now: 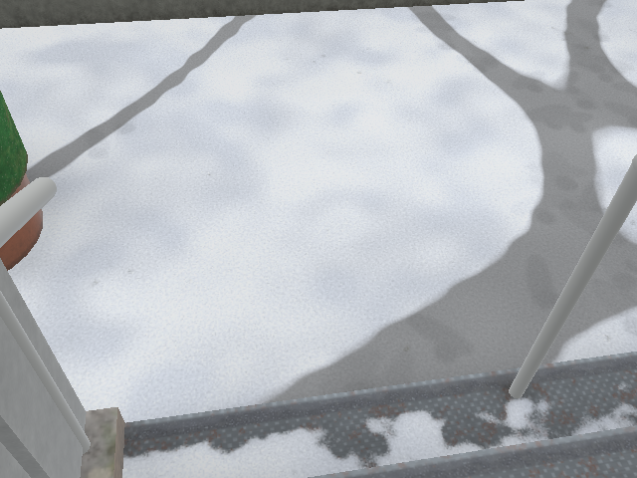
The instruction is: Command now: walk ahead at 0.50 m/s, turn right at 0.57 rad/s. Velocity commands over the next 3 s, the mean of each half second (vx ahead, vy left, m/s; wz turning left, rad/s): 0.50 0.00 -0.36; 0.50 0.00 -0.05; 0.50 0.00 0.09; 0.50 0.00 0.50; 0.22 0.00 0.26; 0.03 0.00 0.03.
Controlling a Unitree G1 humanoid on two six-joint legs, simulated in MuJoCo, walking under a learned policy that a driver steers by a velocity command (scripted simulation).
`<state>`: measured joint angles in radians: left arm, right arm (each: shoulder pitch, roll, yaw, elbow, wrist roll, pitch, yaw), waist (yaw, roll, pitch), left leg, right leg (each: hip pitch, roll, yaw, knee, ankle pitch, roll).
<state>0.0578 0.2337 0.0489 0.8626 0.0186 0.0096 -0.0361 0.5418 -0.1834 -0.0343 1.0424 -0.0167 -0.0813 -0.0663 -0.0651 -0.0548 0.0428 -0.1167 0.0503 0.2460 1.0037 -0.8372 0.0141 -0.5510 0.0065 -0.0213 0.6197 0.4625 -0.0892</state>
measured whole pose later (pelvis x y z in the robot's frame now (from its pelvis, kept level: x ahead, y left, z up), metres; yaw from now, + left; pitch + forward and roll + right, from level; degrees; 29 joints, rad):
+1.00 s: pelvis +0.56 -0.01 -0.28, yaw -11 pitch +0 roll +1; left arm 0.18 0.21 0.05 0.95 0.04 0.00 -0.03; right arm 0.56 -0.18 -0.04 1.06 0.01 -0.08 -0.02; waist -0.01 -0.03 0.01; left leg -0.13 -0.08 0.04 0.66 -0.53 0.08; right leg -0.77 -0.05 0.04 0.88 0.34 -0.07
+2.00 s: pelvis +1.18 -0.07 -0.60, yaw +9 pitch +1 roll +1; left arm 0.15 0.21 0.04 0.89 0.04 -0.05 0.00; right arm 0.29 -0.19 -0.05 0.99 -0.02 -0.05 0.00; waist 0.00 -0.03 0.11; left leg -0.28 -0.13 -0.02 0.50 -0.23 0.10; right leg -0.69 -0.12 0.03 1.12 -0.27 0.02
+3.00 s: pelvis +1.35 -0.07 -0.59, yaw +15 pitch -2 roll +0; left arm 0.30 0.16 0.01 1.12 0.01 0.00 0.02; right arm 0.30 -0.16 0.01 1.09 -0.01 -0.01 -0.03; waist 0.02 0.00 0.02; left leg -0.15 -0.04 0.00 0.41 -0.23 0.03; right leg -0.23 -0.01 -0.03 0.40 -0.14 -0.01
